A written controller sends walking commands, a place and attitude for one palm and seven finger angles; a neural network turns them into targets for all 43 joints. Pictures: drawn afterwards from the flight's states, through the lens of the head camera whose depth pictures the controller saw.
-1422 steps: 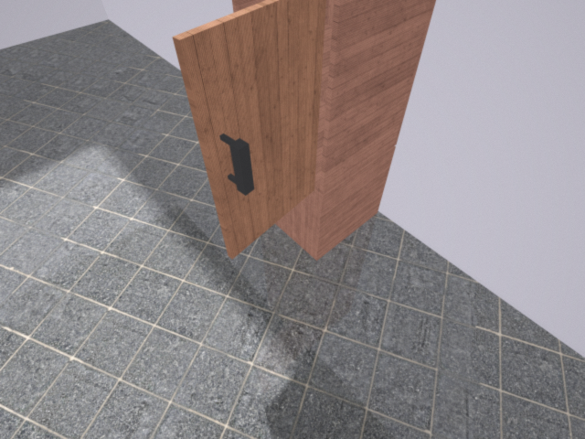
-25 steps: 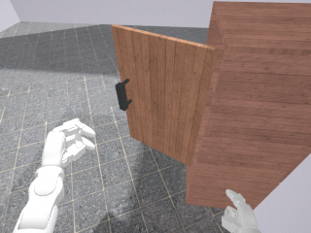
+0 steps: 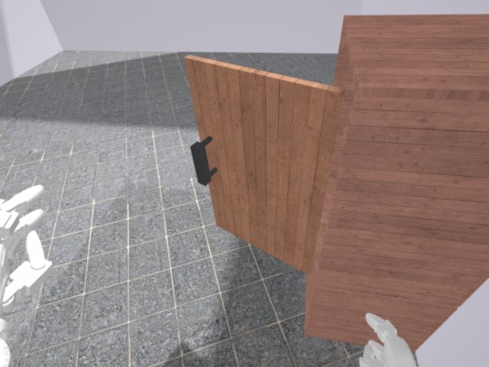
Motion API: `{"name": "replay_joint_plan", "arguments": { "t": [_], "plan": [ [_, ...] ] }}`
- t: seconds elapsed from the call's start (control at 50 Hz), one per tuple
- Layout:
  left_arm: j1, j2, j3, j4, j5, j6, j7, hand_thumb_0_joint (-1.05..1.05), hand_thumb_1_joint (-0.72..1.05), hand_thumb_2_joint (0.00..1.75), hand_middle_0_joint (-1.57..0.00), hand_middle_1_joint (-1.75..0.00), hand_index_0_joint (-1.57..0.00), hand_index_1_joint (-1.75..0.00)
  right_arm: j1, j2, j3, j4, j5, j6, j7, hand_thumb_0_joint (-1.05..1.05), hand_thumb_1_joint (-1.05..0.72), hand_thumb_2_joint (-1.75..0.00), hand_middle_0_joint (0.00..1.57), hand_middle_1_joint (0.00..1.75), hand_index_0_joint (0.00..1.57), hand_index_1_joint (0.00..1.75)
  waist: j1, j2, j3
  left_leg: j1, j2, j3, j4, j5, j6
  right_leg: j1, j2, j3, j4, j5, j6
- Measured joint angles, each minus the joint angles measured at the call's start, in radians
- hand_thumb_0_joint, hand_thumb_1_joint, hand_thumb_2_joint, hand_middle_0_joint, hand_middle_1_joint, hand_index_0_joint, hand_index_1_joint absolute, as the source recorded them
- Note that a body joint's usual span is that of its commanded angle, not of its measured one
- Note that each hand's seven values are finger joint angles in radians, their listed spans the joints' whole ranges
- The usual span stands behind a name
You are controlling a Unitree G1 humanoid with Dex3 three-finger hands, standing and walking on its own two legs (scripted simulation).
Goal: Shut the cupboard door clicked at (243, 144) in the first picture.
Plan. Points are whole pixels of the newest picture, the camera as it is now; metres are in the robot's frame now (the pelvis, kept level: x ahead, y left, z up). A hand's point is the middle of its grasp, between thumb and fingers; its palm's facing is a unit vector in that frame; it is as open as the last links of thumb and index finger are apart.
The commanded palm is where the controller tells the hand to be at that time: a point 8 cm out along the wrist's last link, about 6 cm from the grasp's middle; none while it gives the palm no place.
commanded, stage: draw the hand back to the body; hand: left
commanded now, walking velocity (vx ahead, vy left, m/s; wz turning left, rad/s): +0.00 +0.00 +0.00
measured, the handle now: (206, 160) +0.62 +0.19 -0.01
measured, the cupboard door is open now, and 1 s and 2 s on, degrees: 66 66 66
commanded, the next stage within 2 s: step back with the hand held close in 0.28 s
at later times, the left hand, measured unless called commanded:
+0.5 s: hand (77, 257) +0.20 +0.25 +0.16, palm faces +0.43 -0.78 -0.46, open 7.4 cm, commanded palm +0.15 +0.28 +0.17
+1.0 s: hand (29, 285) +0.16 +0.29 +0.15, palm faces +0.37 -0.79 -0.49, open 7.4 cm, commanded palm +0.10 +0.32 +0.17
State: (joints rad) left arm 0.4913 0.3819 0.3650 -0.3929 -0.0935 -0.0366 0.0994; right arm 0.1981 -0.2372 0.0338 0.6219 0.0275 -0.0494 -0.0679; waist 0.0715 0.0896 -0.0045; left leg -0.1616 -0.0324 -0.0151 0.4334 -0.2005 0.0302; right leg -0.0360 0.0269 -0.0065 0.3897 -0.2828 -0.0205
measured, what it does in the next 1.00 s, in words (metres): shifts its weight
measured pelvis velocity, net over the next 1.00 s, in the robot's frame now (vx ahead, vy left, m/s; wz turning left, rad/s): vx -0.04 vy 0.03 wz -0.02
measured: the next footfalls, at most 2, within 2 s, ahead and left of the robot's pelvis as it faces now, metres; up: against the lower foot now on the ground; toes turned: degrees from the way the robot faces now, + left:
right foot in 1.64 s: -0.23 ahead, -0.08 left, +0.00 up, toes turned -1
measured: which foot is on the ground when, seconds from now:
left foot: down 0.00-1.00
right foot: down 0.00-1.00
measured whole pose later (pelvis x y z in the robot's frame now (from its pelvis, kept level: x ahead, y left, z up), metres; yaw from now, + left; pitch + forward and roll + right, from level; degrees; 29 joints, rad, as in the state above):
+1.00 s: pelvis -0.04 +0.03 -0.01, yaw -1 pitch +1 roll -2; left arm 0.57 0.46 0.41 -0.47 -0.08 -0.14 0.13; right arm 0.18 -0.23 0.00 0.53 0.03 0.06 -0.10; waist -0.01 0.02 -0.04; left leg -0.38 -0.04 0.01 0.51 -0.16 0.07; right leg -0.27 0.02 0.01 0.50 -0.25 0.02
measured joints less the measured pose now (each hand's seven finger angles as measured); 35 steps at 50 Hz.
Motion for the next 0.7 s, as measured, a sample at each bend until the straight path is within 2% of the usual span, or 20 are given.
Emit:
{"name": "replay_joint_plan", "arguments": {
  "t": [0.14,0.24,0.42,0.52,0.58,0.7],
  "plan": [
    [-0.039,-0.04,-0.04,0.047,0.003,0.011,0.001,0.01,0.9,0.9,-0.24,-0.33,-0.24,-0.33,-0.012,-0.007,-0.009,0.009,-0.004,-0.014,-0.013,0.01,-0.9,-0.9,0.2,0.3,0.2,0.3,0.002,-0.005,0.01,-0.003,0.006,-0.008,-0.003,0.004,-0.01,-0.007,0.007,-0.008,0.009,-0.004,-0.012],
    [-0.021,-0.026,-0.051,0.016,0.003,0.007,-0.002,0.02,0.9,0.9,-0.22,-0.31,-0.22,-0.31,-0.01,0.004,-0.006,0.009,-0.006,-0.026,-0.016,0.01,-0.9,-0.9,0.2,0.3,0.2,0.3,-0.005,-0.016,-0.007,0.004,0.016,-0.005,-0.001,-0.005,-0.019,-0.002,0.016,-0.003,0.009,-0.009,-0.021],
    [-0.027,-0.008,-0.017,0.025,-0.004,-0.011,-0.01,0.01,0.89,0.9,-0.21,-0.3,-0.22,-0.3,-0.018,0.009,-0.008,0.0,-0.003,-0.017,-0.014,0.01,-0.9,-0.9,0.2,0.3,0.2,0.3,-0.012,-0.007,-0.002,0.011,0.024,-0.001,-0.007,-0.008,-0.027,0.002,0.024,0.002,0.005,-0.011,-0.028],
    [-0.002,-0.003,-0.002,0.036,0.009,-0.053,-0.002,0.01,0.89,0.9,-0.21,-0.3,-0.22,-0.3,-0.024,-0.007,-0.023,-0.011,-0.005,0.033,-0.006,0.01,-0.9,-0.9,0.2,0.3,0.2,0.3,-0.033,0.012,-0.022,-0.077,0.034,-0.017,0.052,-0.028,-0.018,-0.056,0.037,-0.014,0.009,-0.005,-0.023],
    [0.023,0.0,-0.005,0.021,0.012,-0.067,0.004,0.01,0.89,0.9,-0.21,-0.3,-0.22,-0.3,-0.027,-0.017,-0.039,-0.013,-0.003,0.063,-0.01,0.01,-0.9,-0.9,0.2,0.3,0.2,0.3,-0.04,0.008,-0.024,-0.105,0.026,-0.013,0.059,-0.028,-0.021,-0.092,0.027,-0.011,0.032,-0.014,-0.016],
    [0.06,0.036,0.007,-0.034,0.008,-0.07,0.012,0.02,0.89,0.9,-0.21,-0.3,-0.22,-0.3,-0.027,-0.024,-0.058,-0.039,0.002,0.111,-0.025,0.01,-0.9,-0.9,0.2,0.3,0.2,0.3,-0.052,-0.007,-0.02,-0.129,0.005,0.01,0.057,-0.018,0.0,-0.138,0.003,0.006,0.071,-0.022,0.005]
  ]
}}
